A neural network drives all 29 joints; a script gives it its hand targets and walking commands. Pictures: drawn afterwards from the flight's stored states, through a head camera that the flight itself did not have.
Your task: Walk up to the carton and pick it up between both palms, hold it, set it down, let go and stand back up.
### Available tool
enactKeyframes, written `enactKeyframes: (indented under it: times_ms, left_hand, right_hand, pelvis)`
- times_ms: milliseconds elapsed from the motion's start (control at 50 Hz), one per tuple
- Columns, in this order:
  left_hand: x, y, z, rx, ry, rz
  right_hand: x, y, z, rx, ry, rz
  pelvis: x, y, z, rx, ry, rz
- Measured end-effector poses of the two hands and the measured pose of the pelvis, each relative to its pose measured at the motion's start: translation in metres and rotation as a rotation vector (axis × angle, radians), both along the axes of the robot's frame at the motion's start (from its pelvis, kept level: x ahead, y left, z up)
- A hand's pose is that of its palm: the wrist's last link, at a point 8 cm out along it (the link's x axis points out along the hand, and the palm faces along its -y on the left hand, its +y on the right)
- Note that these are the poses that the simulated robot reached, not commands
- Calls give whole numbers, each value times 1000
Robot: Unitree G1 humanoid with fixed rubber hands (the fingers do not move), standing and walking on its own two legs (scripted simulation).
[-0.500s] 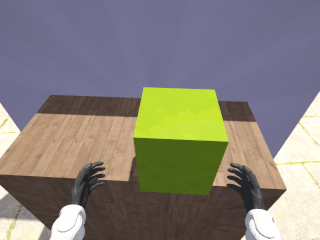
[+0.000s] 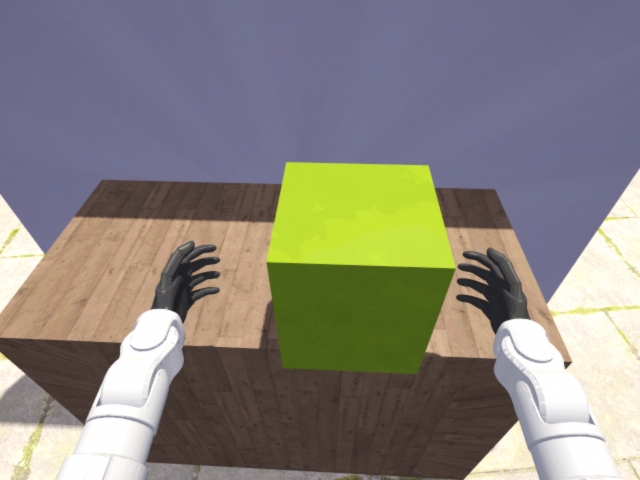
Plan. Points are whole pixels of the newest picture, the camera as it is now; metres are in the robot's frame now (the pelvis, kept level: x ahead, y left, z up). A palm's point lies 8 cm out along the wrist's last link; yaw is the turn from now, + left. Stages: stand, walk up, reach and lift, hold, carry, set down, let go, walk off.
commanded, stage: reach and lift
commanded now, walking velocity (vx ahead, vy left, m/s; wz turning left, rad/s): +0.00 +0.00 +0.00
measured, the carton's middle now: (353, 270) +0.42 -0.02 +0.03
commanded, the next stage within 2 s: none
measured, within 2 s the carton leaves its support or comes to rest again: neither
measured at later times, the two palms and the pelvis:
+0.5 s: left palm (169, 223) +0.38 +0.21 +0.16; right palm (519, 235) +0.37 -0.21 +0.16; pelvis +0.00 +0.00 +0.01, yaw +1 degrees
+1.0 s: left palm (172, 165) +0.43 +0.21 +0.21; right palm (515, 173) +0.42 -0.21 +0.21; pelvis -0.01 +0.01 +0.00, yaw +1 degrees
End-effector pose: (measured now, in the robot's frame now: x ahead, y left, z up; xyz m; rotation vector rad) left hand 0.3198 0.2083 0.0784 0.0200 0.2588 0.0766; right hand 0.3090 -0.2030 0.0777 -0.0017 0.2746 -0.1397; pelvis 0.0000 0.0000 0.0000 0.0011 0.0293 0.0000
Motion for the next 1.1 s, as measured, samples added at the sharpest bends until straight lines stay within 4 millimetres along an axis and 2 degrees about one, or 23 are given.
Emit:
enactKeyframes:
  times_ms: [140, 260, 540, 740, 880, 1000, 1100]
  left_hand:
    - [23, -2, 20, -4, 19, -5]
    - [41, -4, 46, 0, 9, -18]
    - [65, -1, 87, 3, 16, -13]
    - [80, -6, 102, 1, 29, -11]
    - [96, -3, 120, -2, 23, 14]
    - [112, -3, 131, -11, 36, 30]
    - [122, -2, 130, -13, 49, 37]
  right_hand:
    - [22, -2, 23, -2, 4, 7]
    - [39, -3, 47, -1, 0, 12]
    - [60, -9, 84, 12, 15, 0]
    - [73, -8, 101, 9, 25, -8]
    - [91, -7, 118, -1, 19, -12]
    - [110, -4, 129, -1, 29, -9]
    - [123, -1, 129, -4, 34, 7]
  pelvis:
    - [3, -3, 2, 0, 15, 5]
    - [6, -3, 4, -2, 20, 12]
    - [3, -1, 7, -2, 26, 21]
    - [-7, 4, 6, -3, 47, 13]
    - [-11, 7, 4, -3, 85, 14]
    - [-7, 8, 3, -3, 111, 14]
    - [1, 7, 4, -4, 118, 13]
